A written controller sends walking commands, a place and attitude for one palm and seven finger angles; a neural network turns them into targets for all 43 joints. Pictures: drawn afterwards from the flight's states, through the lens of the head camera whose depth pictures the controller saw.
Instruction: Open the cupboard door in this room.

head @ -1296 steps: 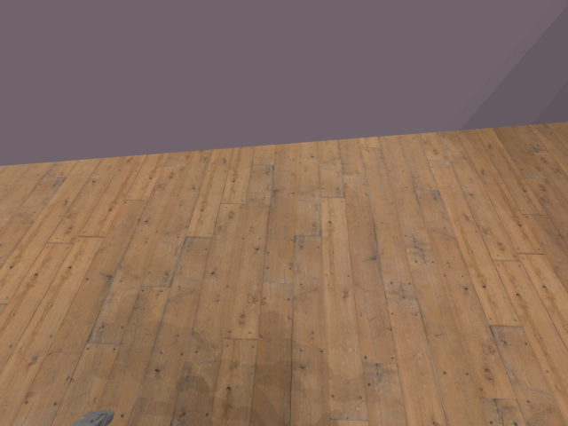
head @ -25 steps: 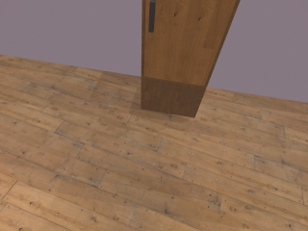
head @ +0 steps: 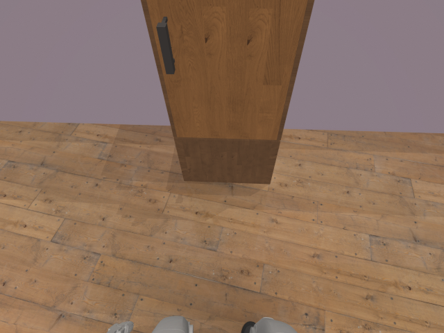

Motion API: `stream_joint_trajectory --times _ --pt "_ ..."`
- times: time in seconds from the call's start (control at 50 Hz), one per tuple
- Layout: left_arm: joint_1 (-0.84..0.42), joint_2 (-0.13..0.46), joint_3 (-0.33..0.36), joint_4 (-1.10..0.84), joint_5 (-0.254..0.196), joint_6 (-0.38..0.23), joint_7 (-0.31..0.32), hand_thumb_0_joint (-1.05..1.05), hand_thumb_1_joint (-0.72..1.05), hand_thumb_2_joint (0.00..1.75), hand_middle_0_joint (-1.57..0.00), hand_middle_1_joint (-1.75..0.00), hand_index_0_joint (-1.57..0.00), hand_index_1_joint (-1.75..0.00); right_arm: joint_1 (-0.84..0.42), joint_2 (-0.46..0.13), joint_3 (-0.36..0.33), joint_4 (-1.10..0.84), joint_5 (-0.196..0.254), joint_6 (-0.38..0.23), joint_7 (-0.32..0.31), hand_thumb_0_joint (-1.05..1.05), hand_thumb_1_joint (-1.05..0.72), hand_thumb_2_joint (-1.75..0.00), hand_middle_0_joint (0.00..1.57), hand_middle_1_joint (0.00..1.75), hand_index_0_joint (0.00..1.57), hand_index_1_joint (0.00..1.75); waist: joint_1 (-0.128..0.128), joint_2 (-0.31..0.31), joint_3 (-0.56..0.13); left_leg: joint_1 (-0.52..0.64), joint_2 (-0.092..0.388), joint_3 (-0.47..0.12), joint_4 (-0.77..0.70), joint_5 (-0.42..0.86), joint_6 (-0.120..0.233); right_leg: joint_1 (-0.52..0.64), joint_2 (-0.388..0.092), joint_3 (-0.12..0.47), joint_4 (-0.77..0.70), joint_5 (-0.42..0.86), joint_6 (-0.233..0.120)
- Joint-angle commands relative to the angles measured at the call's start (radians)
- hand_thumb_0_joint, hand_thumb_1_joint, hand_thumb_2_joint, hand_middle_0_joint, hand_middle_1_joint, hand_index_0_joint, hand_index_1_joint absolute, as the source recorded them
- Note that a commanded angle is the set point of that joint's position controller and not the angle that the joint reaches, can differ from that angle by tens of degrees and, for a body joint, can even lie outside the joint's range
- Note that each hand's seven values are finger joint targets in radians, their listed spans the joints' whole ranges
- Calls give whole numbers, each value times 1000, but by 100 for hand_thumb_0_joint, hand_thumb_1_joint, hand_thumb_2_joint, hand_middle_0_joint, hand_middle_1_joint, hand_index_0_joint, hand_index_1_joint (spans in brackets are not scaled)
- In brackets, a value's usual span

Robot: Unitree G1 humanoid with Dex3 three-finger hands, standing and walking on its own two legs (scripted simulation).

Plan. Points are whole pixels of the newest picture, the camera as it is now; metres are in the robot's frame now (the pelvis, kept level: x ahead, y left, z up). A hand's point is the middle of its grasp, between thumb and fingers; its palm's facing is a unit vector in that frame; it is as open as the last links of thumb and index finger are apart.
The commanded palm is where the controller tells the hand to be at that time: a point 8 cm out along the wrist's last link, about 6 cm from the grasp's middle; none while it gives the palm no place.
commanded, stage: take the last steps up to it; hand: left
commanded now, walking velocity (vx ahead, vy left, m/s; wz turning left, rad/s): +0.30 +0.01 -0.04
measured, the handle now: (167, 46) +0.83 +0.19 +0.05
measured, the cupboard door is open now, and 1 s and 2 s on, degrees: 0 0 0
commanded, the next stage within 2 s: come to a stop and stand still in 0.66 s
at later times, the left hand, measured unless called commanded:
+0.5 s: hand (110, 327) +0.15 +0.24 -0.16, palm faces +0.02 -0.99 -0.14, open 7.4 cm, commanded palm none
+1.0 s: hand (163, 216) +0.39 +0.17 -0.15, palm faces -0.05 -0.98 -0.21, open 7.3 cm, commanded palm none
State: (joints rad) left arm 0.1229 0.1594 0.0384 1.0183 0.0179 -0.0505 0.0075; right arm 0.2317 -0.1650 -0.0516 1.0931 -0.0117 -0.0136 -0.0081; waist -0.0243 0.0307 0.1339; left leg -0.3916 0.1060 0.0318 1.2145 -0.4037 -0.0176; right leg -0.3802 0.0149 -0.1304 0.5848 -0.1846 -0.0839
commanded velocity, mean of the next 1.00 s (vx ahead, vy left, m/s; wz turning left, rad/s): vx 0.10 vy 0.02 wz -0.04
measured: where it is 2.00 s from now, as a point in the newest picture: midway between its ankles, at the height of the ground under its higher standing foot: (222, 314)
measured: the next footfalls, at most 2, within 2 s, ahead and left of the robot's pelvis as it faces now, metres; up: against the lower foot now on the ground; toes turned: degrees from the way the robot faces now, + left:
left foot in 0.28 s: +0.16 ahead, +0.14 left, +0.00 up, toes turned +8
right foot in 0.80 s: +0.34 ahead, -0.10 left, +0.00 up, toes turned -12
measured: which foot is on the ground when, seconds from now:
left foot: up 0.00-0.26, down 0.28-0.80, up 0.82-1.00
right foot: down 0.00-0.30, up 0.32-0.78, down 0.80-1.00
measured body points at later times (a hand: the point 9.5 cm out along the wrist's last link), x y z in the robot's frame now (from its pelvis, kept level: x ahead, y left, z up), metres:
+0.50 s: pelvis +0.14 +0.06 +0.03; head +0.16 +0.09 +0.47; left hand +0.15 +0.29 -0.14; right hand +0.14 -0.17 -0.12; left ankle +0.12 +0.14 -0.72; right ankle +0.14 -0.09 -0.64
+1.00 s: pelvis +0.27 +0.01 +0.01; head +0.32 -0.01 +0.46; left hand +0.39 +0.22 -0.13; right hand +0.25 -0.21 -0.16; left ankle +0.25 +0.14 -0.68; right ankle +0.30 -0.09 -0.72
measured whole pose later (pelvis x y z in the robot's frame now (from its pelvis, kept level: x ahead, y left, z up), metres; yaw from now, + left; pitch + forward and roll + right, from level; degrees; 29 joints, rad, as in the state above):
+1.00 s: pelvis +0.27 +0.01 +0.01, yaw -3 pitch +0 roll +0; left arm 0.08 0.13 0.03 1.03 0.02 -0.02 0.04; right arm 0.25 -0.14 -0.05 1.11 0.01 0.03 -0.03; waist -0.03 0.04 0.10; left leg -0.38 0.06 0.03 0.93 -0.49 -0.04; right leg -0.31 -0.04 -0.16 0.54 -0.24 -0.04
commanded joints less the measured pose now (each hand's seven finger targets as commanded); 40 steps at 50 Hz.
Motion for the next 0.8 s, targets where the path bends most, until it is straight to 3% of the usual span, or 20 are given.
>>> stream_joint_trajectory --times 0.0,0.14,0.18,0.22,0.24,0.26,0.28,0.3,0.32,0.36,0.4,0.42,0.5,0.54,0.66,0.68,0.72,0.74,0.76,0.78 --pt "109 144 35 -12 2 -16 5 0 90 90 -20 -30 -20 -30 122 -44 -3 -24 -14 4 7 0 -90 -90 20 30 20 30 10 -121 -163 1 33 10 -154 52 -21 65 -260 261 -363 -2 -80" --pt "175 170 38 36 5 -14 -8 0 90 90 -20 -30 -20 -30 -27 -55 -2 -83 -7 -14 20 0 -90 -90 20 30 20 30 52 -125 -108 -10 0 44 -474 50 -18 151 -279 313 -421 -182 -104" --pt "176 171 40 41 4 -12 -7 0 90 90 -20 -30 -20 -30 -18 -57 -1 -86 -5 -23 19 0 -90 -90 20 30 20 30 42 -112 -103 48 -7 58 -569 67 -15 152 -280 298 -395 -186 -96" --pt "165 161 37 47 -3 -4 -7 0 90 90 -20 -30 -20 -30 31 -57 0 -67 -4 -33 14 0 -90 -90 20 30 20 30 14 -98 -98 212 -29 91 -708 137 -14 73 -241 253 -349 -234 -60" --pt "159 142 34 44 -6 0 -9 0 90 90 -20 -30 -20 -30 81 -73 -2 -48 -3 -41 9 0 -90 -90 20 30 20 30 -8 -35 -109 331 -22 81 -784 139 -12 2 -197 217 -285 -252 -32" --pt "164 109 28 34 -6 4 -14 0 90 90 -20 -30 -20 -30 151 -129 -16 -31 -7 -45 3 0 -90 -90 20 30 20 30 -36 121 -99 441 92 -91 -865 6 29 -144 -125 166 -126 -301 8" --pt "154 59 17 9 -6 4 -19 0 90 90 -20 -30 -20 -30 225 -213 -34 -25 -18 -42 1 0 -90 -90 20 30 20 30 -66 316 -67 452 296 -351 -1030 -176 122 -268 -26 14 126 -341 59" --pt "95 85 21 -11 6 9 -11 0 90 90 -20 -30 -20 -30 246 -215 -35 -17 -17 -34 -5 0 -90 -90 20 30 20 30 -81 304 -16 360 354 -433 -1111 -225 165 -284 -51 67 320 -347 59" --pt "81 88 25 -12 9 10 -15 0 90 90 -20 -30 -20 -30 212 -184 -24 -27 -15 -32 -8 0 -90 -90 20 30 20 30 -53 188 24 304 336 -399 -1114 -195 176 -299 -83 106 420 -295 54" --pt "134 76 28 21 12 8 -29 0 90 90 -20 -30 -20 -30 132 -124 -7 -49 -10 -47 -9 0 -90 -90 20 30 20 30 8 55 16 270 255 -227 -1096 -32 144 -276 -113 112 486 -163 64" --pt "175 48 28 42 14 17 -28 0 90 90 -20 -30 -20 -30 144 -101 -5 -44 -9 -62 -14 0 -90 -90 20 30 20 30 21 50 -44 304 191 -96 -1067 198 113 -250 -111 109 515 -71 84" --pt "183 48 28 43 12 22 -25 0 90 90 -20 -30 -20 -30 152 -96 -3 -39 -6 -66 -17 0 -90 -90 20 30 20 30 23 50 -62 316 189 -67 -1058 273 119 -251 -115 109 524 -52 91" --pt "146 38 28 30 9 33 -24 0 90 90 -20 -30 -20 -30 203 -84 2 -12 -4 -74 -24 0 -90 -90 20 30 20 30 26 61 -57 364 181 -9 -1028 533 140 -296 -124 95 507 -13 112" --pt "96 36 23 13 7 35 -26 0 90 90 -20 -30 -20 -30 229 -85 -3 5 -7 -72 -26 0 -90 -90 20 30 20 30 13 73 -53 400 187 14 -1006 612 155 -304 -131 74 418 -23 114" --pt "-26 24 5 -23 3 21 -25 0 90 90 -20 -30 -20 -30 288 -80 -11 53 -19 -54 -26 0 -90 -90 20 30 20 30 -30 128 -43 430 180 47 -906 777 144 -167 -80 -3 107 -81 75" --pt "-27 24 5 -22 4 18 -23 0 90 90 -20 -30 -20 -30 289 -80 -12 57 -18 -51 -27 0 -90 -90 20 30 20 30 -28 126 -43 414 180 48 -882 814 139 -122 -69 -12 71 -82 66" --pt "92 45 12 16 3 8 -20 0 90 90 -20 -30 -20 -30 260 -88 -13 59 -9 -46 -28 0 -90 -90 20 30 20 30 36 112 -103 375 156 73 -761 847 107 79 -35 -34 -56 0 49" --pt "207 77 19 53 4 -1 -15 0 90 90 -20 -30 -20 -30 239 -84 -13 54 1 -48 -25 0 -90 -90 20 30 20 30 91 69 -170 319 125 92 -646 786 79 259 -49 -22 -129 120 42" --pt "310 154 31 83 9 -16 3 0 90 90 -20 -30 -20 -30 254 -45 -6 43 11 -51 -18 0 -90 -90 20 30 20 30 121 -73 -262 101 63 124 -435 550 32 525 -221 157 -95 488 -4" --pt "372 220 43 105 -1 -21 14 0 90 90 -20 -30 -20 -30 274 3 5 27 21 -46 -21 0 -90 -90 20 30 20 30 112 -207 -317 -45 -62 115 -194 -164 -9 630 -464 367 -97 975 -118"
